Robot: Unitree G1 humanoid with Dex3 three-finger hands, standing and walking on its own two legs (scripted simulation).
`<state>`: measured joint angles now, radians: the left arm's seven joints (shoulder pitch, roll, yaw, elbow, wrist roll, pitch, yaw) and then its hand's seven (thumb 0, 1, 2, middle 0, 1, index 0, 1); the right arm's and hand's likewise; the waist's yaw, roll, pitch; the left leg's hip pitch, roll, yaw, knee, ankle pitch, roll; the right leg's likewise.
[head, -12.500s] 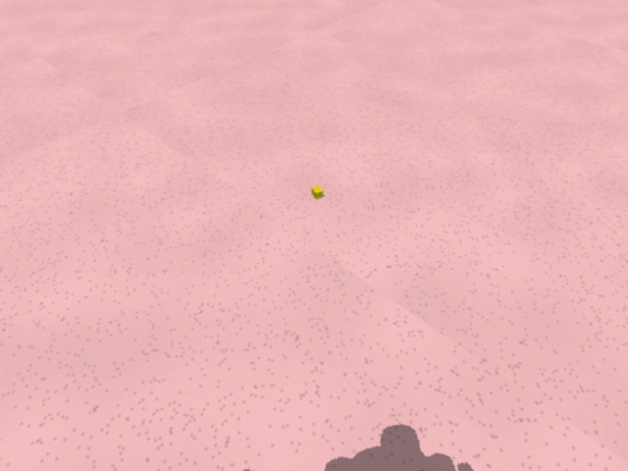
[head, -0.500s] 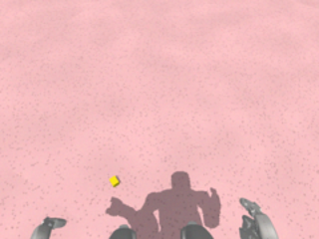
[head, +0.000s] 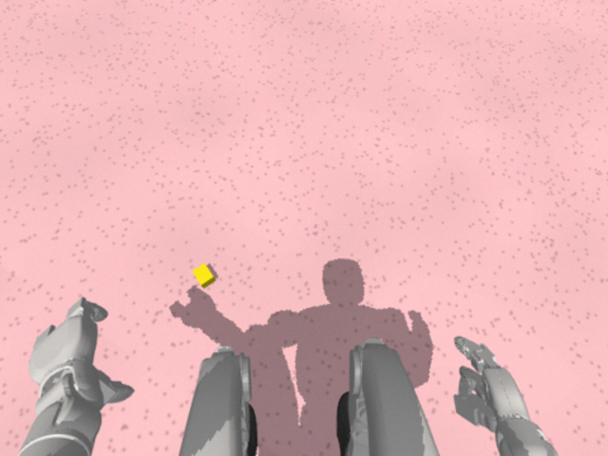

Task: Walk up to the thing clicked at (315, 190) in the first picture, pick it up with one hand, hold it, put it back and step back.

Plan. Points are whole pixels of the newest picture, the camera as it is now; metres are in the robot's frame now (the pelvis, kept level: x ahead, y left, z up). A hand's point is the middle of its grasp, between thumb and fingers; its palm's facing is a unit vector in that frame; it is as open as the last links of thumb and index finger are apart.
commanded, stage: rise first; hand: left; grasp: from above
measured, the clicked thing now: (204, 275) +0.49 +0.23 -0.54
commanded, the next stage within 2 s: none
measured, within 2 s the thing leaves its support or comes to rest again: neither
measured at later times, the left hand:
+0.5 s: hand (140, 302) +0.38 +0.30 -0.31, palm faces -0.28 -0.22 -0.93, open 13.5 cm
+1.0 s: hand (163, 285) +0.43 +0.29 -0.38, palm faces -0.33 -0.27 -0.91, open 13.6 cm
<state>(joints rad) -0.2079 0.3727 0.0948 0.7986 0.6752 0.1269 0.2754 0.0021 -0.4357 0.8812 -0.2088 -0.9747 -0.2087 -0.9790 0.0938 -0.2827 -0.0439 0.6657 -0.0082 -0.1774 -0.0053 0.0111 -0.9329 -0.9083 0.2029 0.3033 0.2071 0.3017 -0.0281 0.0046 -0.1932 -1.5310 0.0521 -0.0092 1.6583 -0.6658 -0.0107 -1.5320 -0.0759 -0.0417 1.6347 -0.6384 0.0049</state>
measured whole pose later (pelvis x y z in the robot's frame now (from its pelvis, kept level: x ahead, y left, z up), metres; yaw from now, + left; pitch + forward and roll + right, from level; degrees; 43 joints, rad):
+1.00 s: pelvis -0.04 +0.01 -0.22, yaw -5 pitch +35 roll -6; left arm -1.08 0.70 0.29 1.63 0.97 0.14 0.51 0.00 -0.47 0.94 -0.11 -1.11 -0.14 -1.08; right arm 0.16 -0.29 0.04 0.85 -0.16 -0.24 0.22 0.01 -0.91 -0.90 0.20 0.30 0.20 0.30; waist -0.24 0.02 -0.03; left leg -2.29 0.06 -0.08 2.37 -0.70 0.02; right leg -2.26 -0.06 -0.04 2.29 -0.64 0.02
